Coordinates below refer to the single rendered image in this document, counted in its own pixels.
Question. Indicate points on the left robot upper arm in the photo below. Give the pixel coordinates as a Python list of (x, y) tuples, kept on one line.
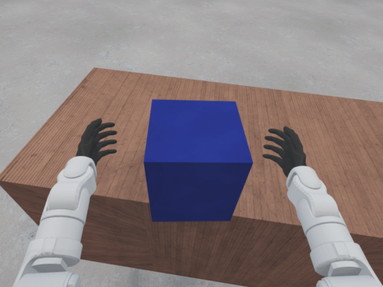
[(53, 279)]

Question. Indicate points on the carton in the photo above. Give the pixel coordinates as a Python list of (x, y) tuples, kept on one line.
[(196, 161)]

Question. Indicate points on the left robot forearm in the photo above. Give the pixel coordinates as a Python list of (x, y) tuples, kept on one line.
[(57, 242)]

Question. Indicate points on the right robot forearm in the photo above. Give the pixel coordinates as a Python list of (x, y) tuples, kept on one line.
[(333, 251)]

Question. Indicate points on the right robot upper arm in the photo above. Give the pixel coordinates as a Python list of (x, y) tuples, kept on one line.
[(348, 281)]

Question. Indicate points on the robot left hand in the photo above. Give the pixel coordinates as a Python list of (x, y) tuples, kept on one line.
[(90, 145)]

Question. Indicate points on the robot right hand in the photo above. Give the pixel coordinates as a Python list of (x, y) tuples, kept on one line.
[(292, 149)]

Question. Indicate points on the pedestal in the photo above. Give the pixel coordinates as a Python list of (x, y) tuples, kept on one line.
[(263, 245)]

